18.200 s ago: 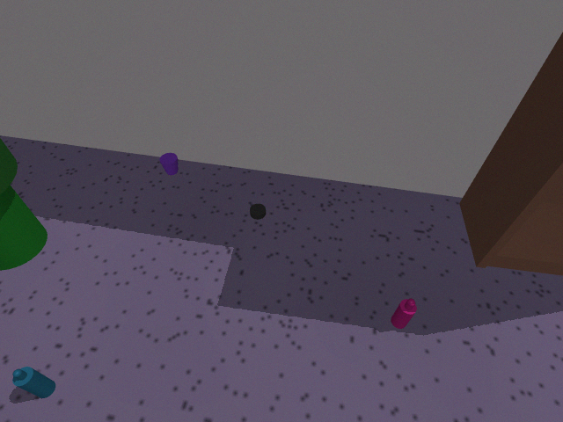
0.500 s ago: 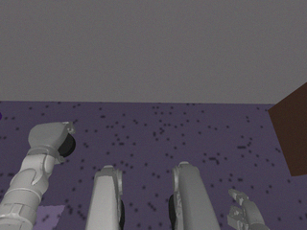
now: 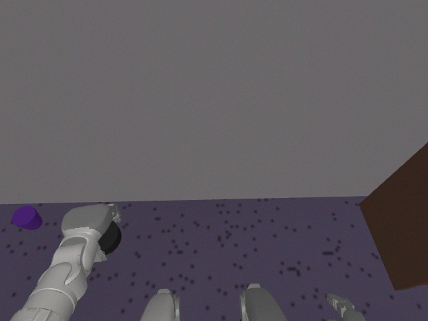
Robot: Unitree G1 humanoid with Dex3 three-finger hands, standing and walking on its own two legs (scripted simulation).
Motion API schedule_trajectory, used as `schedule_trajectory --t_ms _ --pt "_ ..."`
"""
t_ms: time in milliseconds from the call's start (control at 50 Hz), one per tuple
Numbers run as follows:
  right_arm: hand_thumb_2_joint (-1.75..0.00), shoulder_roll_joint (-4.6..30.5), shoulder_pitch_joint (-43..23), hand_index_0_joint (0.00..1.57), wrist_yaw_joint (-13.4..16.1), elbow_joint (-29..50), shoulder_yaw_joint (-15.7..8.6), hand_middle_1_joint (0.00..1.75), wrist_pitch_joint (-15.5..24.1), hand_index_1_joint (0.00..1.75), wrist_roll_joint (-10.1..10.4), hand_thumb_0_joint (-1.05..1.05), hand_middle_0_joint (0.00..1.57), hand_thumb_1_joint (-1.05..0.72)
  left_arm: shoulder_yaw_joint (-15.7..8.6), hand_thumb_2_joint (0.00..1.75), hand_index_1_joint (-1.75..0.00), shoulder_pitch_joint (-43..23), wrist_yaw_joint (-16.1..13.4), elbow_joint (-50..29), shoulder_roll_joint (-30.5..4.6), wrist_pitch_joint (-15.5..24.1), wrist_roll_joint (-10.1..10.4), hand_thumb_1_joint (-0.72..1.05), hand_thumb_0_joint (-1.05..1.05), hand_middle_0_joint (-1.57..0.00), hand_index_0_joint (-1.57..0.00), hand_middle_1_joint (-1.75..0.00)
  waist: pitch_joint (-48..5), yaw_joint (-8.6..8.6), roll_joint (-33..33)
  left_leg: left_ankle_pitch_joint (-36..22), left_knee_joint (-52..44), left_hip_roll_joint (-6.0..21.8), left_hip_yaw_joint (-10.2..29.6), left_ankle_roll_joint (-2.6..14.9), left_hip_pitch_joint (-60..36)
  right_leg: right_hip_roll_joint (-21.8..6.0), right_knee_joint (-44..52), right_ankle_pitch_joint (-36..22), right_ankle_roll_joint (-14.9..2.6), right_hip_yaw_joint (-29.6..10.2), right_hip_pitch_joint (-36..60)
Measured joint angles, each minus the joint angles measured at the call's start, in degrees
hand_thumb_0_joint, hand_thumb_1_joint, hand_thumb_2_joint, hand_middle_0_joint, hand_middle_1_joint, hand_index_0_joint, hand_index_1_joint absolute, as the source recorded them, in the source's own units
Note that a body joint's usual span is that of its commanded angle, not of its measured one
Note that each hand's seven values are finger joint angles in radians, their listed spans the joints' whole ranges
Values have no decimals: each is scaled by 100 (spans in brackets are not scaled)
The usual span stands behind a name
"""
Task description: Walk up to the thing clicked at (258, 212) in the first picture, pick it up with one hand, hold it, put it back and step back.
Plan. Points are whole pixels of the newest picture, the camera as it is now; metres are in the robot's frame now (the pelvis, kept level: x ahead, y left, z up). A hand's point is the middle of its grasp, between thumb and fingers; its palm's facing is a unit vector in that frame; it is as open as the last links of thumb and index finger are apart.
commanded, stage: lift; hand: left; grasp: from above
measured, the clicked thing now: (102, 236) +0.33 +0.23 -0.12
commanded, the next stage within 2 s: hold in 0.40 s
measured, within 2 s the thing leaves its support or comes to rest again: neither
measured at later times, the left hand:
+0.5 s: hand (91, 217) +0.33 +0.22 +0.00, palm faces -0.43 -0.08 -0.90, open 9.6 cm
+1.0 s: hand (86, 203) +0.34 +0.21 +0.04, palm faces -0.44 -0.05 -0.90, open 9.7 cm
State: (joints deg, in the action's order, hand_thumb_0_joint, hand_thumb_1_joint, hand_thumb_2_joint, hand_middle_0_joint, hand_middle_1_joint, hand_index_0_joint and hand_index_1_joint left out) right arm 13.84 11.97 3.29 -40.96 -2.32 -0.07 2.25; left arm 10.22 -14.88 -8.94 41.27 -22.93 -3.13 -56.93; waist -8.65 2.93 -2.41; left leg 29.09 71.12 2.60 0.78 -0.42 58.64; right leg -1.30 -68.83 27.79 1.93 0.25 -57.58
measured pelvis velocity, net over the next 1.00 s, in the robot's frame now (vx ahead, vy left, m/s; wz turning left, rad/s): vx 0.04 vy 0.00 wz -0.02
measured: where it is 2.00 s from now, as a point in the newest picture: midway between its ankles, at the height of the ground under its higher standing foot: outside the picture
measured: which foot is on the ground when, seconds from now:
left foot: down 0.00-1.00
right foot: down 0.00-1.00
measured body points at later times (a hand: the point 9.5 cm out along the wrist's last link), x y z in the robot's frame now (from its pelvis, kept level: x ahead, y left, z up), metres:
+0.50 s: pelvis +0.03 +0.00 +0.07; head +0.07 -0.01 +0.52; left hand +0.35 +0.22 +0.05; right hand +0.13 -0.27 -0.05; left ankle +0.05 +0.12 -0.63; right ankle +0.05 -0.14 -0.63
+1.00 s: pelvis +0.04 +0.00 +0.09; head +0.06 -0.02 +0.54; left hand +0.36 +0.21 +0.09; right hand +0.16 -0.27 -0.03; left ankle +0.05 +0.12 -0.63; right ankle +0.05 -0.14 -0.63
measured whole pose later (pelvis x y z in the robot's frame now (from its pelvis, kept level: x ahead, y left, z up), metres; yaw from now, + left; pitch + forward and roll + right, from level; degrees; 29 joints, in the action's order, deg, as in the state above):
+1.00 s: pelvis +0.04 +0.00 +0.09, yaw -1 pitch +4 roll +0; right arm 14.5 12.8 2.0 -39.1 -2.7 -3.4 3.2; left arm 12.7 -14.0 -3.3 40.6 -21.1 -1.7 -57.5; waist -3.2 0.7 -2.2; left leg 18.1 36.7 1.7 -2.5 -0.5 22.9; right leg -2.0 -37.1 17.5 1.8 -1.6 -23.9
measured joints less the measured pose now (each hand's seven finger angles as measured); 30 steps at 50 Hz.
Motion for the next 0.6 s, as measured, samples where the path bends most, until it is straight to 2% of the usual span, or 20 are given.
schedule_trajectory --t_ms 200,320,600 --pt "-91 44 211 20 -45 -67 -28 30 1 30 -32 1 20 -92 18 47 -57 -108 -76 395 164 35 -47 9 1 -67 -69 -59 229 20 55 -390 -1221 -13 -93 -19 -1257 -11 1163 -373 -18 -35 1209" --pt "-91 39 263 20 -77 -23 -29 30 -41 30 -16 1 20 -92 57 50 -57 -98 -36 465 179 69 6 7 0 -67 -70 -59 336 5 57 -605 -1836 -36 -143 -18 -1853 -30 1728 -567 -19 -58 1774" --pt "-90 28 150 20 -109 10 -43 30 -128 30 25 1 20 -91 153 58 -60 -51 31 424 236 167 -59 3 0 -66 -68 -62 449 -105 54 -885 -2744 -75 -235 -16 -2788 -61 2555 -822 -12 -113 2649"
